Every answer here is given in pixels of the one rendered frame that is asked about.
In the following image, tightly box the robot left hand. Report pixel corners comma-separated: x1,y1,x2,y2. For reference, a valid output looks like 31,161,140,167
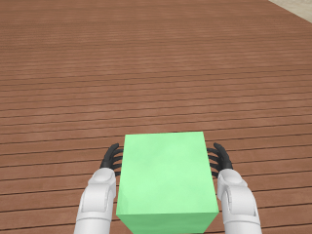
99,143,124,176

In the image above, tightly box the carton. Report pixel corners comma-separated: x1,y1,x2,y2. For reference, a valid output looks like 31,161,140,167
116,132,219,234

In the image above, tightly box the robot right hand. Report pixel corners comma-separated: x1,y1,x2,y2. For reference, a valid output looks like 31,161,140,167
206,142,234,178

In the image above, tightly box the robot left forearm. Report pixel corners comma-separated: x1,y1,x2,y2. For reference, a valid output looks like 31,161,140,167
73,168,116,234

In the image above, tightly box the robot right forearm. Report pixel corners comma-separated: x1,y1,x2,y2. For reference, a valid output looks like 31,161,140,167
216,169,262,234

